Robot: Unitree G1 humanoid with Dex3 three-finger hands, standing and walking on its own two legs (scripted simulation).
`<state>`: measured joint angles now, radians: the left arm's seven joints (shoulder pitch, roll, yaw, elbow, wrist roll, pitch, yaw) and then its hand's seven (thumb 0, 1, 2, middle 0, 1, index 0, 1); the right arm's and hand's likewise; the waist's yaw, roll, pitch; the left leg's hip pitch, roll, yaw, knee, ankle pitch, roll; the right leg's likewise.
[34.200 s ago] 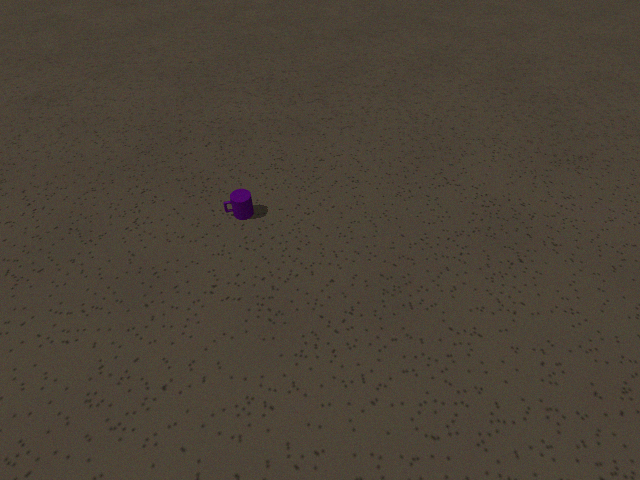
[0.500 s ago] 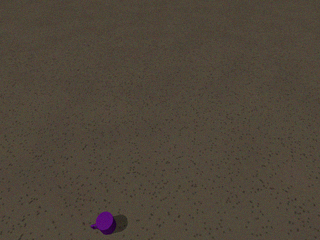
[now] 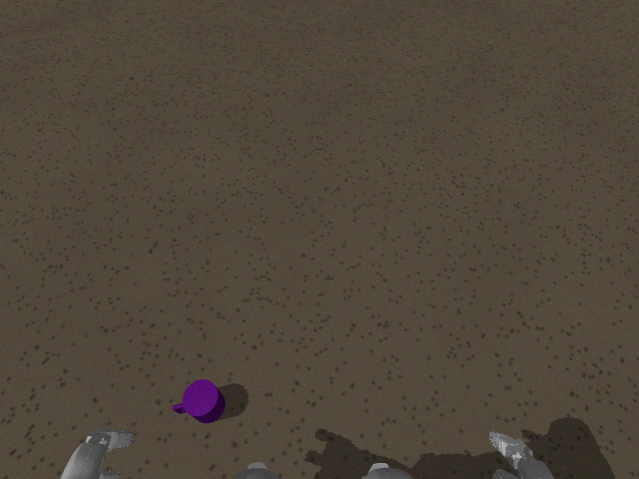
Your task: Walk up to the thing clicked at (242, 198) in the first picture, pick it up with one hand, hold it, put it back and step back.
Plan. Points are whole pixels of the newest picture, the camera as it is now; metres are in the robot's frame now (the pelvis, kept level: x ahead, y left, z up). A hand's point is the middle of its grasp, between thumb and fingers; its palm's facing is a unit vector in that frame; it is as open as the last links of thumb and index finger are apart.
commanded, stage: rise first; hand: left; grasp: from above
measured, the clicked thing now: (198, 403) +0.36 +0.32 -0.68
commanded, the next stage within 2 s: none
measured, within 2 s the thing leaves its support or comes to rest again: neither
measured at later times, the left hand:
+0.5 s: hand out of the picture +0.13 +0.28 -0.22, palm faces -0.23 -0.83 -0.51, open 14.0 cm
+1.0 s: hand (151, 446) +0.23 +0.33 -0.42, palm faces -0.46 -0.38 -0.80, open 14.0 cm
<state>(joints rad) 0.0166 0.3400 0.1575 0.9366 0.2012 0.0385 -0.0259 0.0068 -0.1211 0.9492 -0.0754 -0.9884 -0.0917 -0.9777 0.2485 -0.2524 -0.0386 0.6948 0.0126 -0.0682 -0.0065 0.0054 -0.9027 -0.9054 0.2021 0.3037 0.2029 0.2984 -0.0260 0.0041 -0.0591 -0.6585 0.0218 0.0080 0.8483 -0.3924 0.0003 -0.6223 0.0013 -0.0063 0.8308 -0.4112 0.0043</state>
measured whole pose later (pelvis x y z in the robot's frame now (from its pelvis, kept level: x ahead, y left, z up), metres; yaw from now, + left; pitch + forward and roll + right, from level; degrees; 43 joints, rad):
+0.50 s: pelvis -0.01 +0.01 -0.08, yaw +0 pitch +23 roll -3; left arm 0.26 0.36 0.14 0.43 0.32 0.13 -0.01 0.00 -0.50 0.94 -0.08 -1.06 -0.09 -1.05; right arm 0.14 -0.25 -0.03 0.54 0.00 -0.14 0.00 0.01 -0.93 -0.91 0.20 0.30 0.20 0.30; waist -0.01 0.00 -0.15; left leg -1.14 0.02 -0.02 1.33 -0.59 0.01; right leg -1.08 0.00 -0.03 1.29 -0.61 0.01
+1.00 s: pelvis -0.08 +0.00 -0.29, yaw -3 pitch +34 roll -4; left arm -0.31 0.62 0.23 0.81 0.78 -0.26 0.07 0.00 -0.50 0.98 -0.07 -1.06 -0.07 -1.06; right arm 0.05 -0.29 -0.05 0.69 -0.02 -0.12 0.05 0.01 -0.88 -0.90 0.20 0.30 0.20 0.30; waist 0.00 0.01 -0.12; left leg -1.97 0.03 -0.06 2.04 -0.66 0.00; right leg -1.91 0.01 -0.06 2.01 -0.70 0.00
